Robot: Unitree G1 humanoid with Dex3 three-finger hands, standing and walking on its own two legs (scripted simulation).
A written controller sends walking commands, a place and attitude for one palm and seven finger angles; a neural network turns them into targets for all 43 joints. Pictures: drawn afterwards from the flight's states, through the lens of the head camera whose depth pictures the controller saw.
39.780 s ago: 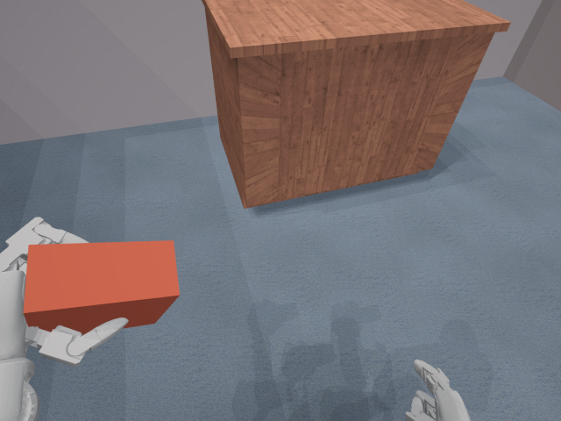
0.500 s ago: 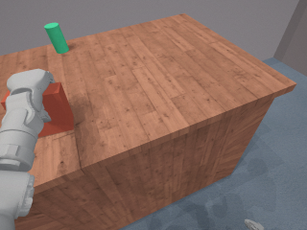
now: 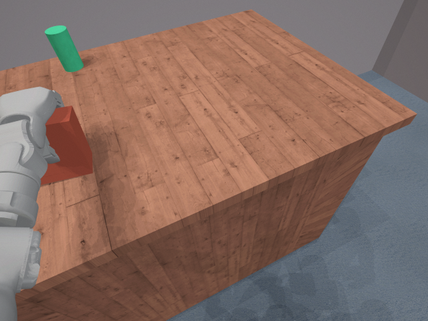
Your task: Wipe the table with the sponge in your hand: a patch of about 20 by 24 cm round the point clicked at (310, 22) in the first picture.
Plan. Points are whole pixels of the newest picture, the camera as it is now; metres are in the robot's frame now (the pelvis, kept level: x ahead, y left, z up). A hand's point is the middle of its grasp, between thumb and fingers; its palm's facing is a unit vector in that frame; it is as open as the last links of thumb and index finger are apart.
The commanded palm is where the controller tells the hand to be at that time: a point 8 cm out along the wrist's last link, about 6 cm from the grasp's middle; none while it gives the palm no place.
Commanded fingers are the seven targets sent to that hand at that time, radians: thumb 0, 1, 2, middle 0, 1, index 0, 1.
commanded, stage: slide back across to the first lane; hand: left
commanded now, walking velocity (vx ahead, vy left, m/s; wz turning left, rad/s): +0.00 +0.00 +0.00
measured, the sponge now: (52, 156) +0.40 +0.34 +0.10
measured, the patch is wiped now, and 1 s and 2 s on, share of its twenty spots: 1.00 1.00 1.00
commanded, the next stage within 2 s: wipe back along the first lane in 0.50 s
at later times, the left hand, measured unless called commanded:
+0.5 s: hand (3, 137) +0.39 +0.40 +0.16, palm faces -0.06 -0.03 -1.00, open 10.3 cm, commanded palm +0.36 +0.40 +0.21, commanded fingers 0.00 0.10 1.30 -1.20 -1.60 -1.20 -1.60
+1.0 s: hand out of the picture +0.35 +0.40 +0.16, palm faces +0.01 -0.04 -1.00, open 10.3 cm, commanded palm +0.31 +0.38 +0.20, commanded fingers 0.00 0.10 1.30 -1.20 -1.60 -1.20 -1.60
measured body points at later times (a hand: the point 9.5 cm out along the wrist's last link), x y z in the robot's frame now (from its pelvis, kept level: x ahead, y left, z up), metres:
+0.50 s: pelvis +0.03 +0.02 +0.00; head +0.05 +0.00 +0.45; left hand +0.39 +0.39 +0.22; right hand +0.19 -0.23 -0.11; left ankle -0.02 +0.11 -0.74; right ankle +0.00 -0.11 -0.74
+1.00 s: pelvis +0.02 +0.04 +0.00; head +0.04 +0.01 +0.45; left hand +0.35 +0.39 +0.21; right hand +0.22 -0.19 -0.11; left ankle -0.02 +0.11 -0.74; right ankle +0.00 -0.10 -0.74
